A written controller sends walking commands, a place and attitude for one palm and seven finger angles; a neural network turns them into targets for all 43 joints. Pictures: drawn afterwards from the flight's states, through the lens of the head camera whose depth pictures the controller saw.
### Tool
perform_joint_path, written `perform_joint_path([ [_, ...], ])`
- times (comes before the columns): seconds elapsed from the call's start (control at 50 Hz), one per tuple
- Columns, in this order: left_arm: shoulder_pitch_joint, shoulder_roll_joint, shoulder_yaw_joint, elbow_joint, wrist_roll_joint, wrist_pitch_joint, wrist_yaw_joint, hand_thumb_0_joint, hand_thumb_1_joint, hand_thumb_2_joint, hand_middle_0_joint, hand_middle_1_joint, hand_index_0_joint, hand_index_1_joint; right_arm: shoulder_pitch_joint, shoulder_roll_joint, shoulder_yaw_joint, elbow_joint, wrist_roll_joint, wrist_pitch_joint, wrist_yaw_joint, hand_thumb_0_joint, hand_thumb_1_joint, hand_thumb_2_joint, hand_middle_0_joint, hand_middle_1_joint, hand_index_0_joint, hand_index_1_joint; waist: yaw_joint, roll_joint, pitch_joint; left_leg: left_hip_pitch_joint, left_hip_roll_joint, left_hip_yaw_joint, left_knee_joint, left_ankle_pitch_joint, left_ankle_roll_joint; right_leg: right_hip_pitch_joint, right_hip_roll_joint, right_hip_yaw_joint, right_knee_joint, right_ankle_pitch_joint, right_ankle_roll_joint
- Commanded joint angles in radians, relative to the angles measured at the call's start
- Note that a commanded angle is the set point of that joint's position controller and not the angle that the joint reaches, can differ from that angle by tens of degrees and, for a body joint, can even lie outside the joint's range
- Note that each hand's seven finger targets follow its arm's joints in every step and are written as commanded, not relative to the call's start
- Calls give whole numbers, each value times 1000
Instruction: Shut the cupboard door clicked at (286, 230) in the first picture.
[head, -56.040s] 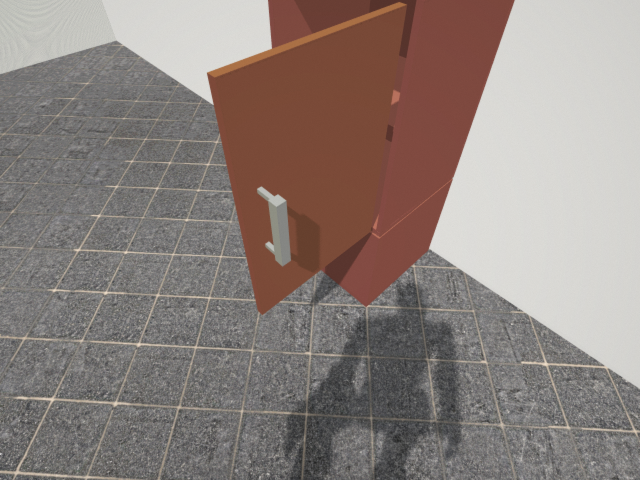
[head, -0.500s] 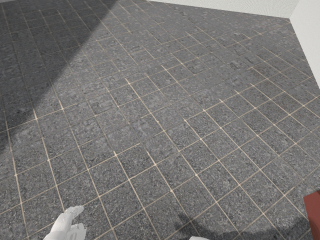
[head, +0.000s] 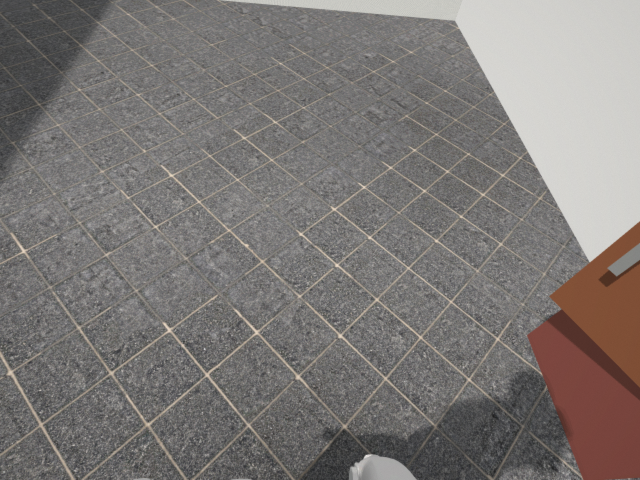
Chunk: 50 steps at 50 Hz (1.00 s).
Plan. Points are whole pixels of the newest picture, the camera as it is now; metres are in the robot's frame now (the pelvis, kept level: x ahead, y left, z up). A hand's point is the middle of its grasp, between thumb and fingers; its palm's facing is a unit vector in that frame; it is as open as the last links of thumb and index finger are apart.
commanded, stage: turn to face it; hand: left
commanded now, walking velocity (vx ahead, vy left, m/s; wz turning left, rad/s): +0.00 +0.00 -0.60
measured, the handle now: out of the picture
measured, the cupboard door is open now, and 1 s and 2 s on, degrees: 27 27 27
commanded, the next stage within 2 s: take the last steps up to it in 1.54 s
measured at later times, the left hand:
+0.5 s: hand (212, 469) +0.15 +0.15 -0.16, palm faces -0.29 -0.93 -0.24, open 7.4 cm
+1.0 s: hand (255, 412) +0.22 +0.10 -0.16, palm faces -0.58 -0.79 -0.21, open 7.4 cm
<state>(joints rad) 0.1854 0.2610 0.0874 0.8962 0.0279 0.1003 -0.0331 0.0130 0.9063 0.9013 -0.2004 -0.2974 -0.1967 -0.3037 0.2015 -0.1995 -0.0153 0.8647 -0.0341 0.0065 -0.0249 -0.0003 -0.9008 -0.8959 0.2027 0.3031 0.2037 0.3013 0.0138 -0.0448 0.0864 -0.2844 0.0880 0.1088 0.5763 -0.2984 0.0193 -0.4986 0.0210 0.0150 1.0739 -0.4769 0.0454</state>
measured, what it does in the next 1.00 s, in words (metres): steps on the spot, turning right: right foot, then left foot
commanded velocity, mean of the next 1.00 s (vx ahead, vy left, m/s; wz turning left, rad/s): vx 0.00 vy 0.00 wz -0.60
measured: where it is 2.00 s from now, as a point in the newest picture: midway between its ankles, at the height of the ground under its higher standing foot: outside the picture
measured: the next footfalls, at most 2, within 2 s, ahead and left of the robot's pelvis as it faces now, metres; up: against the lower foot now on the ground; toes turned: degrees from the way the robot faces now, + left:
right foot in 0.28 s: +0.01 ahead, -0.16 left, +0.00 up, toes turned -15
left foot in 0.60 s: +0.09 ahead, +0.08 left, +0.00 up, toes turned -17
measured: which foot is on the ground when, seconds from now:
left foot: down 0.00-0.26, up 0.28-0.58, down 0.60-1.00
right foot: up 0.00-0.26, down 0.28-0.60, up 0.62-1.00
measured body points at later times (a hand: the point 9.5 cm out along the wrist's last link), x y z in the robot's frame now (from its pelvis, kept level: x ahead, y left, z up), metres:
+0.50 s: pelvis +0.00 -0.02 +0.00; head +0.04 -0.03 +0.44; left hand +0.16 +0.20 -0.14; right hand +0.00 -0.30 -0.14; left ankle +0.03 +0.10 -0.69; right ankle -0.03 -0.15 -0.74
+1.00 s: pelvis +0.00 +0.00 +0.00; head +0.04 -0.01 +0.45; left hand +0.25 +0.14 -0.14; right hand -0.12 -0.22 -0.14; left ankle +0.06 +0.09 -0.74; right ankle -0.08 -0.11 -0.71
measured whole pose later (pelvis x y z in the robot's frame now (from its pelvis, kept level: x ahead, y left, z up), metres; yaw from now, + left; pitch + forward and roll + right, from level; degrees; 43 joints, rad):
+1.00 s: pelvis +0.00 +0.00 +0.00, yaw -36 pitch +0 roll -3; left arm 0.10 0.25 0.08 0.88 0.03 0.09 -0.04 0.01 0.91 0.90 -0.20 -0.30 -0.19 -0.30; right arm 0.26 -0.22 -0.04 0.93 -0.03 0.02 -0.01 0.00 -0.90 -0.90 0.20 0.30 0.21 0.30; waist -0.03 0.02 0.09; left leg -0.24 0.19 0.27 0.58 -0.32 0.00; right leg -0.33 -0.02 -0.08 0.74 -0.40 0.03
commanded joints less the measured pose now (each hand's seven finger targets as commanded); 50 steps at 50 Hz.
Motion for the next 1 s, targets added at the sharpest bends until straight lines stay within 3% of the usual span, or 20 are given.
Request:
perform_joint_path([
  [0.0, -56, 47, 19, -102, -9, -34, -13, 0, 900, 900, -200, -300, -200, -300, 42, -208, -59, -46, 2, -17, -22, 0, -900, -900, 200, 300, 200, 300, -32, 230, -115, 191, 251, -108, -217, 459, 110, -55, -50, -37, 19, 23, 17],
  [0.14, -86, 34, 7, -113, -5, -42, -11, 0, 900, 900, -200, -300, -200, -300, 67, -238, -81, -10, 2, -5, -6, 0, -900, -900, 200, 300, 200, 300, -55, 264, -108, 161, 292, -40, -170, 420, 103, 103, -31, -116, -284, 29, -8],
  [0.2, 3, 55, 13, -89, -7, -55, -6, 0, 900, 900, -200, -300, -200, -300, 27, -249, -89, -12, 9, 0, -1, 0, -900, -900, 200, 300, 200, 300, 2, 229, -149, 107, 265, 26, -26, 373, 33, 286, -16, -132, -562, 233, -35],
  [0.22, 71, 112, 23, -69, -2, -64, 1, 0, 900, 900, -200, -300, -200, -300, 26, -226, -89, -22, 17, 1, 6, 0, -900, -900, 200, 300, 200, 300, 32, 111, -175, -1, 214, 67, 112, 245, -22, 434, -84, -40, -677, 346, -66],
  [0.24, 115, 225, 41, -57, 7, -80, 16, 0, 900, 900, -200, -300, -200, -300, -2, -136, -68, -67, 22, 6, 12, 0, -900, -900, 200, 300, 200, 300, 61, -228, -158, -276, 55, 125, 346, -248, -88, 567, -343, 320, -757, 618, -168],
  [0.26, 154, 260, 39, -41, -8, -78, 27, 0, 900, 900, -200, -300, -200, -300, -57, -146, -56, -97, 20, 19, 5, 0, -900, -900, 200, 300, 200, 300, 82, -205, -138, -342, 13, -12, 515, -361, -92, 485, -430, 380, -732, 796, -259],
  [0.3, 56, 223, 40, -69, -3, -75, 43, 0, 900, 900, -200, -300, -200, -300, -68, -152, -57, -90, 21, 24, -6, 0, -900, -900, 200, 300, 200, 300, 36, -248, -106, -408, 29, -110, 623, -264, -93, 423, -362, 371, -747, 595, -273],
  [0.34, -39, 169, 25, -96, -3, -71, 44, 0, 900, 900, -200, -300, -200, -300, -43, -159, -61, -61, 18, 22, 4, 0, -900, -900, 200, 300, 200, 300, -10, -164, -104, -317, 34, -104, 578, -147, -103, 340, -275, 243, -721, 543, -231],
  [0.38, -51, 170, 23, -108, 0, -75, 41, 0, 900, 900, -200, -300, -200, -300, -7, -141, -56, -49, 16, 23, 9, 0, -900, -900, 200, 300, 200, 300, -23, -127, -130, -245, 7, -75, 473, -123, -109, 319, -243, 206, -709, 547, -219],
  [0.48, -30, 191, 33, -104, 4, -66, 34, 0, 900, 900, -200, -300, -200, -300, -10, -129, -54, -65, 24, 15, 6, 0, -900, -900, 200, 300, 200, 300, -6, -131, -122, -134, -45, -55, 217, -128, -97, 267, -233, 298, -697, 472, -224],
  [0.52, -60, 186, 34, -107, -2, -60, 32, 0, 900, 900, -200, -300, -200, -300, 54, -132, -53, -49, 27, 6, -1, 0, -900, -900, 200, 300, 200, 300, -40, -128, -129, -19, -62, -49, 42, -38, -91, 215, -205, 312, -649, 455, -185],
  [0.54, -81, 169, 30, -110, -6, -57, 31, 0, 900, 900, -200, -300, -200, -300, 110, -142, -54, -34, 28, -1, -2, 0, -900, -900, 200, 300, 200, 300, -71, -103, -142, 87, -53, -60, -97, 52, -84, 152, -174, 285, -600, 388, -142],
  [0.56, -59, 115, 20, -127, -17, -47, 26, 0, 900, 900, -200, -300, -200, -300, 127, -212, -63, -30, 18, -13, -8, 0, -900, -900, 200, 300, 200, 300, -66, 99, -155, 192, 83, -220, -245, 12, -36, 20, -69, 215, -481, 224, -85],
  [0.58, -37, 62, 8, -147, -21, -44, 16, 0, 900, 900, -200, -300, -200, -300, 139, -311, -80, -45, 4, -15, -10, 0, -900, -900, 200, 300, 200, 300, -64, 388, -138, 215, 344, -480, -336, 52, 74, -109, 50, 46, -223, -97, -25],
  [0.6, -71, 96, 13, -147, -4, -40, 15, 0, 900, 900, -200, -300, -200, -300, 137, -313, -79, -37, 0, -16, -19, 0, -900, -900, 200, 300, 200, 300, -79, 361, -135, 152, 418, -522, -339, 108, 133, -110, 2, 63, -19, -137, -15],
  [0.66, -57, 89, 25, -107, -4, -44, -4, 0, 900, 900, -200, -300, -200, -300, 20, -229, -56, -68, -2, -23, -22, 0, -900, -900, 200, 300, 200, 300, -16, 186, -102, 123, 285, -255, -259, 373, 115, -88, -42, 26, 130, -8, 6],
  [0.7, -61, 66, 18, -99, -6, -38, -9, 0, 900, 900, -200, -300, -200, -300, 46, -207, -53, -51, 2, -23, -24, 0, -900, -900, 200, 300, 200, 300, -26, 210, -121, 194, 236, -142, -221, 507, 96, -78, -43, -6, 90, 31, 19],
  [0.9, -126, 32, 3, -110, -7, -40, -9, 0, 900, 900, -200, -300, -200, -300, 104, -235, -79, 11, 1, -9, -8, 0, -900, -900, 200, 300, 200, 300, -63, 277, -117, 191, 298, -22, -172, 497, 102, 82, -39, -106, -260, 24, -7],
  [0.94, -108, 41, 2, -105, -6, -48, -6, 0, 900, 900, -200, -300, -200, -300, 95, -240, -82, 16, 3, -6, -3, 0, -900, -900, 200, 300, 200, 300, -51, 268, -121, 171, 296, -3, -126, 486, 78, 156, -28, -118, -392, 72, -24],
  [0.98, 14, 79, 13, -72, -6, -57, 1, 0, 900, 900, -200, -300, -200, -300, 48, -243, -85, 5, 13, -3, 3, 0, -900, -900, 200, 300, 200, 300, 19, 184, -163, 65, 260, 61, 22, 346, 5, 366, -41, -97, -630, 288, -53],
])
